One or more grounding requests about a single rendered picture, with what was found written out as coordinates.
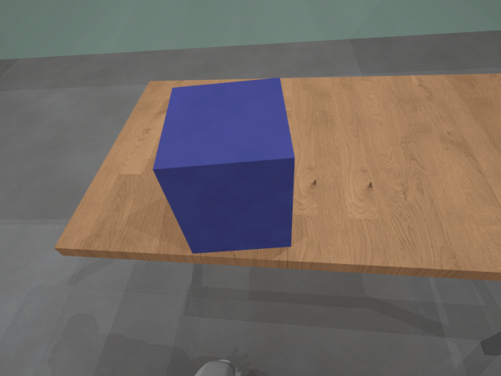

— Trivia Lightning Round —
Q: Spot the left robot thigh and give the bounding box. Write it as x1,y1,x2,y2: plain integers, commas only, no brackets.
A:
195,360,242,376

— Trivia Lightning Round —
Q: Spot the table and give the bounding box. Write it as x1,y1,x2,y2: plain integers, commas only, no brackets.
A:
54,74,501,356

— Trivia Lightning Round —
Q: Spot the carton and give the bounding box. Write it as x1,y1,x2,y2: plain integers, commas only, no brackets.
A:
153,78,295,254

